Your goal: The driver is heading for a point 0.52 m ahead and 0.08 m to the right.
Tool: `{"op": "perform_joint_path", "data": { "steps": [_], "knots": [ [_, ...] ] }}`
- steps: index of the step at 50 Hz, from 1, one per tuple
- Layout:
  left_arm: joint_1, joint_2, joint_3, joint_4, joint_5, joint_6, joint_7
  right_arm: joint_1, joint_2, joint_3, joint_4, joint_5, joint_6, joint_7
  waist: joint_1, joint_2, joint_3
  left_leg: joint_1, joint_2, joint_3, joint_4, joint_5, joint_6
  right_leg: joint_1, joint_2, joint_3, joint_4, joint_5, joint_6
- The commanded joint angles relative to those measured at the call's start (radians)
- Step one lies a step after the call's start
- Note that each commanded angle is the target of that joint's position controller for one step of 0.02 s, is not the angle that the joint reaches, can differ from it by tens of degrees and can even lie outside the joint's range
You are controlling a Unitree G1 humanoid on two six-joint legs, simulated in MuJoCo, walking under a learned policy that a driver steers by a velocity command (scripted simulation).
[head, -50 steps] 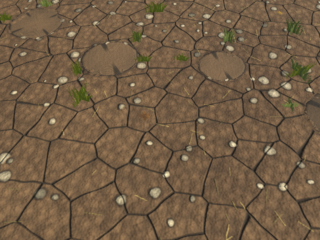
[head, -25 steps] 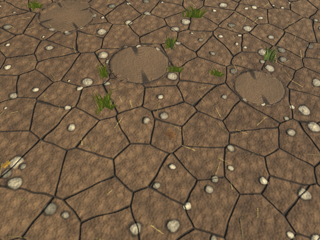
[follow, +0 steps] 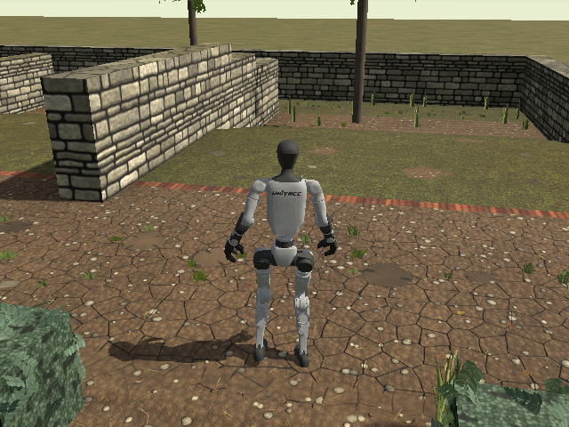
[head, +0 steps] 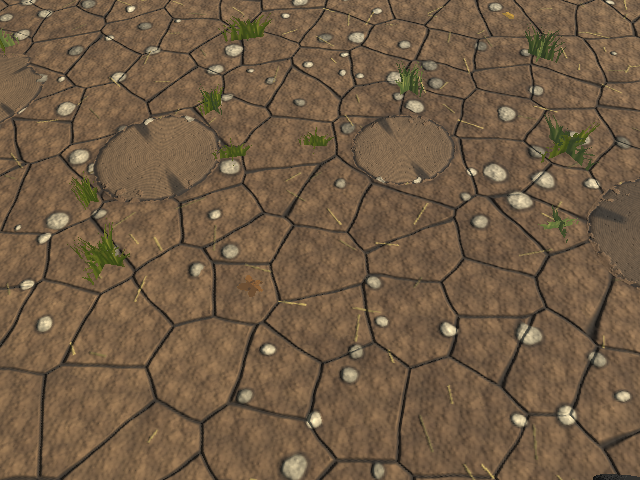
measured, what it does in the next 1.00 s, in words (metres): steps on the spot, turning right: left foot, then right foot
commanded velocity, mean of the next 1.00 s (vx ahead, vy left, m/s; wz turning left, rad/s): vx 0.00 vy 0.00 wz -0.38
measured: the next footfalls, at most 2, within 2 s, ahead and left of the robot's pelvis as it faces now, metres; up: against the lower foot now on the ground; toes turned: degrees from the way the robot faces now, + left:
left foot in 0.10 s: +0.06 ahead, +0.13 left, +0.00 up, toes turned -8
right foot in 0.50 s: +0.00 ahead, -0.13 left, +0.00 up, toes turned -20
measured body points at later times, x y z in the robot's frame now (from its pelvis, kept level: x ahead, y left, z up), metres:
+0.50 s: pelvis +0.00 +0.00 -0.01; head +0.03 -0.02 +0.44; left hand +0.24 +0.21 -0.09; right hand +0.04 -0.32 -0.12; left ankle +0.02 +0.14 -0.74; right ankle -0.04 -0.12 -0.74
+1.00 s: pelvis +0.00 -0.02 -0.01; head +0.01 -0.02 +0.44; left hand +0.23 +0.15 -0.12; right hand +0.01 -0.32 -0.12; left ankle +0.04 +0.11 -0.74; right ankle -0.04 -0.12 -0.74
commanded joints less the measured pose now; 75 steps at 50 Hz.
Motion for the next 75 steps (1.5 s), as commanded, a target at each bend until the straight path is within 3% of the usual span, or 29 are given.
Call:
{"op": "perform_joint_path", "data": {
  "steps": [1,4,5,6,7,8,10,12,15,19,24,25,26,27,28,29,30,31,34,37,40,43,44,45,46,47,49,59,75],
  "knots": [
    [-0.028,0.176,0.050,-0.082,-0.005,0.000,-0.001,-0.010,-0.080,-0.018,-0.068,0.007,-0.022,0.012,-0.004,-0.190,-0.139,0.037,-0.021,0.010,-0.129,0.016,0.005,0.153,-0.213,0.277,-0.067,0.444,-0.184],
    [-0.071,0.149,0.042,-0.107,-0.017,0.006,0.003,0.076,-0.104,-0.034,-0.043,0.000,-0.035,0.020,-0.050,-0.165,-0.138,0.236,0.016,0.011,-0.407,0.245,0.046,0.069,-0.142,0.293,-0.004,0.246,-0.109],
    [-0.039,0.103,0.029,-0.114,0.000,0.004,0.003,0.111,-0.163,-0.048,-0.047,-0.016,-0.033,0.014,-0.038,-0.038,-0.175,0.372,0.186,-0.127,-0.418,0.332,0.108,-0.051,-0.077,0.224,0.136,0.017,-0.058],
    [0.008,0.066,0.020,-0.137,0.001,-0.006,-0.003,0.092,-0.239,-0.061,-0.049,-0.040,-0.023,0.011,0.017,0.257,-0.139,0.415,0.393,-0.380,-0.436,0.568,0.267,-0.272,0.091,0.036,0.324,-0.369,0.005],
    [0.016,0.150,0.044,-0.126,0.013,-0.017,-0.004,0.089,-0.191,-0.050,-0.064,-0.054,-0.030,0.012,-0.010,0.231,-0.141,0.364,0.486,-0.451,-0.446,0.592,0.375,-0.312,0.027,0.022,0.572,-0.440,0.051],
    [0.021,0.199,0.064,-0.106,0.000,-0.015,-0.008,0.045,-0.136,-0.033,-0.078,-0.047,-0.034,0.008,0.003,0.150,-0.116,0.327,0.430,-0.349,-0.440,0.548,0.355,-0.313,0.002,0.023,0.676,-0.370,0.064],
    [0.030,0.173,0.066,-0.084,0.000,0.006,-0.003,-0.018,-0.100,-0.022,-0.086,-0.021,-0.032,0.000,0.014,0.121,-0.075,0.300,0.321,-0.185,-0.433,0.451,0.279,-0.334,-0.019,-0.003,0.734,-0.248,0.094],
    [-0.002,0.122,0.051,-0.107,-0.006,0.014,-0.010,0.005,-0.107,-0.019,-0.077,-0.021,-0.023,-0.012,-0.008,0.136,-0.060,0.289,0.285,-0.094,-0.445,0.489,0.282,-0.335,-0.026,-0.050,0.719,-0.181,0.115],
    [-0.072,0.086,0.033,-0.153,-0.009,0.011,-0.019,0.068,-0.130,-0.027,-0.062,-0.026,-0.010,-0.024,-0.056,0.160,-0.088,0.385,0.309,-0.056,-0.444,0.508,0.303,-0.345,-0.056,-0.088,0.568,-0.158,0.128],
    [-0.079,0.073,0.021,-0.177,-0.003,0.011,-0.038,0.055,-0.182,-0.045,-0.065,-0.016,-0.001,-0.012,-0.063,0.181,-0.114,0.347,0.336,0.010,-0.435,0.527,0.298,-0.188,-0.077,-0.152,0.366,-0.162,0.105],
    [0.010,0.080,0.035,-0.165,0.000,0.022,-0.054,0.046,-0.188,-0.044,-0.049,0.024,-0.004,0.006,-0.008,0.162,-0.112,0.292,0.331,0.064,-0.312,0.461,0.222,0.035,-0.026,-0.215,0.006,0.012,0.017],
    [0.046,0.103,0.044,-0.154,0.004,0.020,-0.046,0.099,-0.150,-0.031,-0.024,0.022,-0.007,0.011,-0.002,0.095,-0.123,0.213,0.291,0.112,-0.223,0.372,0.158,0.166,-0.023,-0.177,-0.095,0.140,-0.015],
    [0.073,0.193,0.063,-0.167,0.006,0.015,-0.030,0.119,-0.080,-0.007,-0.036,-0.023,-0.010,0.019,-0.023,-0.156,-0.155,0.006,0.195,0.209,0.027,0.045,0.057,0.344,-0.234,0.105,-0.125,0.479,-0.080],
    [0.053,0.242,0.061,-0.190,0.037,-0.001,-0.031,0.059,-0.074,0.000,-0.083,-0.038,-0.011,0.011,-0.007,-0.313,-0.158,-0.188,0.079,0.159,0.233,-0.314,0.004,0.308,-0.451,0.339,-0.114,0.654,-0.292],
    [0.073,0.183,0.046,-0.183,0.050,-0.022,-0.039,0.012,-0.137,-0.019,-0.078,-0.021,-0.006,0.003,0.048,-0.188,-0.191,-0.177,0.101,0.056,0.370,-0.313,0.003,0.257,-0.428,0.298,-0.135,0.572,-0.331],
    [0.036,0.157,0.032,-0.167,0.048,-0.036,-0.041,0.016,-0.144,-0.024,-0.069,-0.003,0.001,0.001,0.017,-0.165,-0.151,-0.173,0.113,0.035,0.400,-0.248,0.014,0.215,-0.363,0.207,-0.138,0.491,-0.280],
    [-0.016,0.143,0.029,-0.164,0.035,-0.042,-0.038,0.046,-0.137,-0.026,-0.043,-0.003,0.008,-0.005,-0.010,-0.128,-0.130,-0.169,0.120,0.028,0.380,-0.177,0.015,0.196,-0.305,0.148,-0.142,0.397,-0.226],
    [-0.057,0.120,0.018,-0.164,0.021,-0.043,-0.034,0.059,-0.145,-0.028,-0.031,-0.012,0.015,-0.009,-0.025,-0.133,-0.110,-0.155,0.122,0.027,0.363,-0.112,0.008,0.169,-0.282,0.113,-0.144,0.404,-0.201],
    [-0.090,0.075,-0.003,-0.157,0.030,-0.048,-0.024,0.107,-0.114,-0.020,-0.005,-0.009,0.018,-0.004,-0.054,-0.135,-0.129,-0.051,0.106,0.038,0.310,0.005,-0.011,0.128,-0.237,0.042,-0.150,0.452,-0.195],
    [-0.084,0.074,-0.004,-0.137,0.029,-0.047,-0.022,0.071,-0.078,-0.001,-0.011,-0.010,0.018,-0.002,-0.030,-0.138,-0.114,0.010,0.112,0.039,0.101,0.008,-0.013,0.143,-0.227,0.043,-0.147,0.370,-0.193],
    [-0.070,0.088,-0.001,-0.112,0.031,-0.040,-0.029,0.059,-0.088,0.003,-0.014,-0.008,0.017,0.001,-0.008,-0.144,-0.093,0.081,0.102,0.052,-0.035,-0.033,-0.007,0.121,-0.241,0.086,-0.145,0.278,-0.213],
    [-0.096,0.057,-0.018,-0.088,0.020,-0.040,-0.035,0.104,-0.073,0.010,0.009,-0.010,0.007,0.006,-0.046,-0.119,-0.077,0.204,0.088,0.068,-0.278,0.119,0.016,0.079,-0.216,0.099,-0.121,0.202,-0.181],
    [-0.075,0.041,-0.024,-0.072,0.018,-0.044,-0.036,0.120,-0.077,0.014,0.017,-0.023,0.001,0.009,-0.056,-0.087,-0.080,0.287,0.100,0.048,-0.374,0.271,0.031,0.048,-0.193,0.089,-0.114,0.168,-0.140],
    [-0.044,0.025,-0.030,-0.062,0.034,-0.052,-0.038,0.134,-0.118,0.010,0.016,-0.032,-0.005,0.007,-0.038,-0.028,-0.107,0.367,0.165,-0.025,-0.366,0.449,0.054,0.017,-0.149,0.060,-0.083,0.098,-0.089],
    [-0.001,0.036,-0.024,-0.058,0.045,-0.060,-0.046,0.121,-0.179,-0.003,0.021,-0.024,-0.005,0.004,0.019,0.088,-0.104,0.362,0.197,-0.030,-0.307,0.480,0.095,0.001,-0.081,-0.004,-0.069,0.025,-0.053],
    [-0.024,0.028,-0.028,-0.055,0.047,-0.058,-0.044,0.093,-0.138,0.002,0.030,-0.012,-0.007,0.011,0.007,0.137,-0.102,0.261,0.179,-0.029,-0.320,0.292,0.122,0.069,-0.046,-0.052,-0.066,0.005,-0.021],
    [-0.087,0.049,-0.020,-0.054,0.036,-0.048,-0.036,0.072,-0.089,0.018,0.028,-0.025,-0.017,0.015,-0.024,0.089,-0.066,0.207,0.146,-0.008,-0.341,0.205,0.091,0.089,-0.052,-0.054,-0.035,0.046,-0.022],
    [-0.044,0.021,-0.015,0.005,0.028,-0.035,-0.023,0.101,-0.081,0.033,0.081,-0.018,-0.027,0.000,-0.034,0.006,-0.048,0.233,0.117,0.017,-0.313,0.243,0.077,0.089,-0.059,-0.049,-0.037,0.146,-0.019],
    [-0.016,0.026,-0.011,0.137,0.022,-0.036,-0.004,0.106,-0.066,0.041,0.207,-0.015,-0.022,-0.005,-0.034,0.004,-0.028,0.240,0.092,0.034,-0.338,0.244,0.076,0.124,-0.061,-0.061,-0.052,0.180,-0.008]
  ]
}}
Keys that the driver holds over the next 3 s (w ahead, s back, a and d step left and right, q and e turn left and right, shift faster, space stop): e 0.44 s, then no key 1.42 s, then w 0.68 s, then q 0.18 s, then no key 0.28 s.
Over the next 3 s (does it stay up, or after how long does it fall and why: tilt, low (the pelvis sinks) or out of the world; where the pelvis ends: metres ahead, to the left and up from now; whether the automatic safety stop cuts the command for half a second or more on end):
stays up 0.36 -0.15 -0.01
